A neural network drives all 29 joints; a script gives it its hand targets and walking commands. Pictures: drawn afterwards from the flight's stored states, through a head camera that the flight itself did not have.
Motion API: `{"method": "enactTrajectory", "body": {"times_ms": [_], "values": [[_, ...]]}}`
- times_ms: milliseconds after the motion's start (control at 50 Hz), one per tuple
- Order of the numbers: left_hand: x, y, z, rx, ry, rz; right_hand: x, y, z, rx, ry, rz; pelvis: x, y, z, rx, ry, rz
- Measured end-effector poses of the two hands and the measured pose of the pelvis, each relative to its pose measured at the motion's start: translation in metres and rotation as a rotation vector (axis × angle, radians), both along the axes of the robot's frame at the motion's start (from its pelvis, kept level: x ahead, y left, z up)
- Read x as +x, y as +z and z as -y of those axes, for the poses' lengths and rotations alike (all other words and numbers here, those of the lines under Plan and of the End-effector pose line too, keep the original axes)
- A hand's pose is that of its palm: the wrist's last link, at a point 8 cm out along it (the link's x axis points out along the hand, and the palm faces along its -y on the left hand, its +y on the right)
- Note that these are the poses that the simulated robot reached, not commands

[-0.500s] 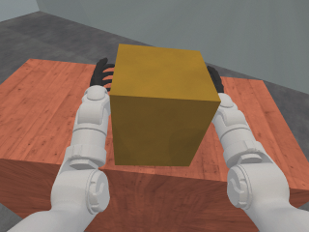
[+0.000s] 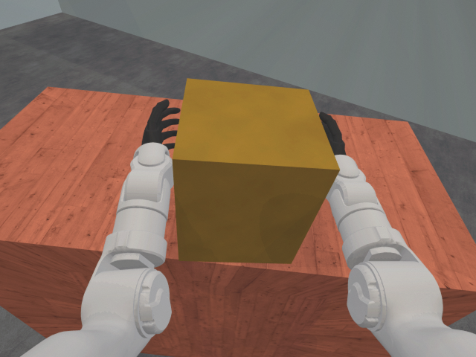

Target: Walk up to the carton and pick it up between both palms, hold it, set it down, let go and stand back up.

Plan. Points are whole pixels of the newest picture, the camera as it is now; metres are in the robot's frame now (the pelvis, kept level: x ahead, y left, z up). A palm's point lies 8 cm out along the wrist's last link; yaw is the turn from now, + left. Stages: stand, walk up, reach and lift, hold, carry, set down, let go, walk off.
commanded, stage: set down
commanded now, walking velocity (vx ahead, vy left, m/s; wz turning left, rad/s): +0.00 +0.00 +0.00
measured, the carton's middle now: (242, 177) +0.39 +0.01 +0.11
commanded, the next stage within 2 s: none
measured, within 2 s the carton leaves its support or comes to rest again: neither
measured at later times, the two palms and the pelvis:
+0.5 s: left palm (149, 152) +0.39 +0.17 +0.15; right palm (327, 158) +0.41 -0.13 +0.15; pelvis +0.00 +0.00 +0.00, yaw +0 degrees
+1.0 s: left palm (148, 155) +0.40 +0.17 +0.15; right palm (324, 161) +0.41 -0.13 +0.14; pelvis +0.01 +0.01 +0.00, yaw +0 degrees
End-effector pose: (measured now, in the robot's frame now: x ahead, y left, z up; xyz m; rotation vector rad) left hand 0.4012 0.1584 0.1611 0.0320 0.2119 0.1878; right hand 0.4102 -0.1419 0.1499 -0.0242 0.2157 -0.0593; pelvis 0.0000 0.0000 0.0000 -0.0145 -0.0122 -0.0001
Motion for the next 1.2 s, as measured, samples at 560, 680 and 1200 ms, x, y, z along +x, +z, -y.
{"method": "enactTrajectory", "body": {"times_ms": [560,680,1200], "values": [[-0.008,-0.011,-0.012,-0.018,0.003,0.011,-0.002,-0.001,-0.01,0.004,0.021,0.042,0.003,0.001,-0.005,0.003,0.001,0.025],[-0.008,-0.012,-0.012,-0.018,0.003,0.011,-0.002,-0.002,-0.01,0.007,0.024,0.059,0.006,0.001,-0.007,0.002,0.003,0.032],[-0.006,-0.016,-0.013,-0.003,-0.012,0.033,-0.001,-0.01,-0.01,0.007,0.028,0.135,0.016,0.001,-0.008,0.004,0.004,0.049]]}}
